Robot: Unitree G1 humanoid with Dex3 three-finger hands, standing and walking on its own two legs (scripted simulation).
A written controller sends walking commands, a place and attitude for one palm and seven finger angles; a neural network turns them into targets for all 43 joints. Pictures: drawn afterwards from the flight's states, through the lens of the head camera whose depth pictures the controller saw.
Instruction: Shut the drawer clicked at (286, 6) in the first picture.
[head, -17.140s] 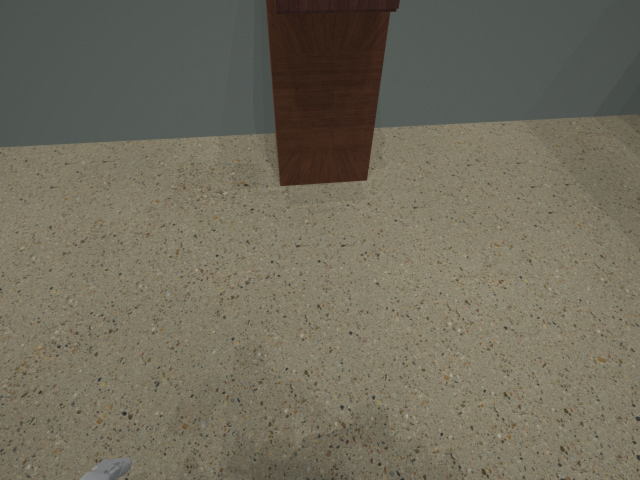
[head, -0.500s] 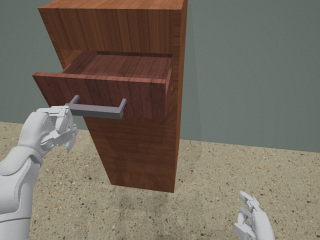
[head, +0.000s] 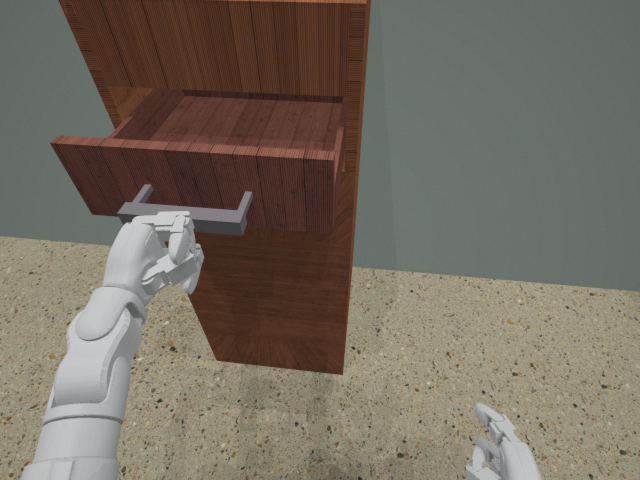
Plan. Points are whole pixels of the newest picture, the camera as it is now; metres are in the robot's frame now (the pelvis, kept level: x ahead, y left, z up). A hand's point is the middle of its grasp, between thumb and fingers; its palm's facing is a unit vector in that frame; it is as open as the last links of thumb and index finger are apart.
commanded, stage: bring the fist close to the handle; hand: left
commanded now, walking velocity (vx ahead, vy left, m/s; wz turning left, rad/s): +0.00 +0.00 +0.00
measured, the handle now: (189, 206) +0.42 +0.22 +0.13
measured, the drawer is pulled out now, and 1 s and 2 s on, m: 0.17 0.16 0.03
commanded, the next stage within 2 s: push the drawer shut in 0.50 s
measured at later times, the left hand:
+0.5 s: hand (196, 270) +0.32 +0.18 +0.12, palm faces -0.01 -1.00 -0.05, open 3.3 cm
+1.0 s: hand (184, 249) +0.35 +0.20 +0.13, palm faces -0.03 -1.00 -0.03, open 2.9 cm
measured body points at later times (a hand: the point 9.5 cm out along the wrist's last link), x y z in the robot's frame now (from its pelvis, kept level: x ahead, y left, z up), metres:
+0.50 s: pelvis +0.00 -0.02 +0.00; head +0.00 -0.05 +0.45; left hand +0.32 +0.23 +0.13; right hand +0.16 -0.27 -0.09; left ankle -0.01 +0.11 -0.74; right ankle -0.01 -0.12 -0.74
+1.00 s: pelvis -0.01 -0.02 -0.01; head +0.00 -0.03 +0.44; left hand +0.34 +0.26 +0.13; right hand +0.13 -0.26 -0.11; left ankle -0.01 +0.11 -0.74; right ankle -0.01 -0.12 -0.74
